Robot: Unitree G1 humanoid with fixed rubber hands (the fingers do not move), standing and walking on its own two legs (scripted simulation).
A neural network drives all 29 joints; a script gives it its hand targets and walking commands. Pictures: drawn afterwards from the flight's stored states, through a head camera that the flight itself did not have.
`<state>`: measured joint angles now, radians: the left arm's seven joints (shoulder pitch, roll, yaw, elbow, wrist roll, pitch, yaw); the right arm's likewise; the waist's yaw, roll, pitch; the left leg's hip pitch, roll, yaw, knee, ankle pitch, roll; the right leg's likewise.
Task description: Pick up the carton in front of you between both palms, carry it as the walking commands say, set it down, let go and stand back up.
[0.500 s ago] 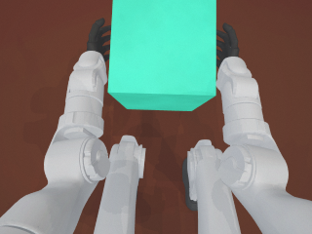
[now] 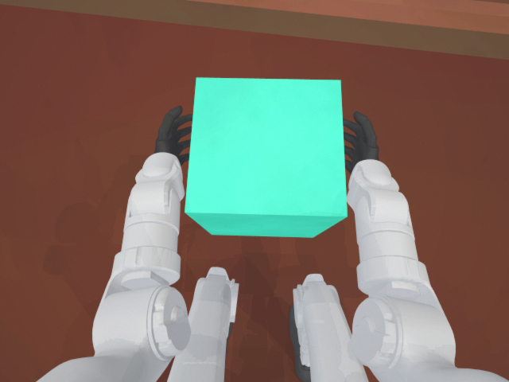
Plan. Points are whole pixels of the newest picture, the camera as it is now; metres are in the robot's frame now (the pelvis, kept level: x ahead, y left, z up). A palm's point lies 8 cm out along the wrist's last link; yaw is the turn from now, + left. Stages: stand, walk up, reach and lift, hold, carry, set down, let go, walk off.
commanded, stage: reach and lift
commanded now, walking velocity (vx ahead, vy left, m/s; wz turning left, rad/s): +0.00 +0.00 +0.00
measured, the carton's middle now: (264, 171) +0.45 +0.02 -0.11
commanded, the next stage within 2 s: hold in 1.86 s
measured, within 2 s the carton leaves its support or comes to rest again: neither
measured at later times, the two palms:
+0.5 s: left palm (132, 137) +0.39 +0.16 +0.12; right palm (429, 146) +0.40 -0.14 +0.12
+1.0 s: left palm (64, 102) +0.36 +0.15 +0.24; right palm out of the picture +0.37 -0.15 +0.24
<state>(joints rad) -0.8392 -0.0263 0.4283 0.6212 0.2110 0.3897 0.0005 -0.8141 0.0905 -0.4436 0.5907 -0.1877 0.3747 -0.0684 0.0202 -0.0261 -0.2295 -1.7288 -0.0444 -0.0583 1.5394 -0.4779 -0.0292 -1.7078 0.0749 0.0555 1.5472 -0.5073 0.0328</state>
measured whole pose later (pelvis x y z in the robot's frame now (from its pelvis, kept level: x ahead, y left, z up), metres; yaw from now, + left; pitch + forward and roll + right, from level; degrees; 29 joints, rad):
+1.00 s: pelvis +0.07 +0.00 +0.21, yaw +1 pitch -3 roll +0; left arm -0.31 -0.16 0.30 0.39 0.29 0.60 -0.02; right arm -0.31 0.16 -0.30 0.40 -0.29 0.60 0.02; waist 0.00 -0.01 -0.03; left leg -0.20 -0.02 -0.07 0.47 -0.21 -0.01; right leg -0.18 0.03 0.08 0.48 -0.24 0.00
